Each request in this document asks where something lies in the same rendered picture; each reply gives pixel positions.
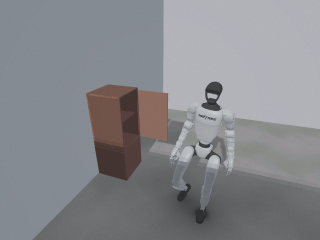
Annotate robot left upper arm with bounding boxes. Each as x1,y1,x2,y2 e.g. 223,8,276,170
222,109,235,138

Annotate robot right forearm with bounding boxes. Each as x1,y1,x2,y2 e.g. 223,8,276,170
175,123,190,149

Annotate right robot hand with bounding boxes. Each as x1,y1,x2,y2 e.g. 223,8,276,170
169,147,181,166

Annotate humanoid robot head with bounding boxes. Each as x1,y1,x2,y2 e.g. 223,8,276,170
201,81,223,111

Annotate robot left forearm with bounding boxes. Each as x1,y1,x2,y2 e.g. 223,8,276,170
226,131,235,159

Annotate robot right upper arm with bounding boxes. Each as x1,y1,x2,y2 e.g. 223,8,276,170
184,102,201,130

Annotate left robot shin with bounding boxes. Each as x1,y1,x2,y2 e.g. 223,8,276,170
200,194,211,211

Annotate cupboard door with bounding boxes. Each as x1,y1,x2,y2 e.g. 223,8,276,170
138,90,168,141

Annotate left robot hand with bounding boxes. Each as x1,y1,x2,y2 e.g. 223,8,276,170
223,158,234,176

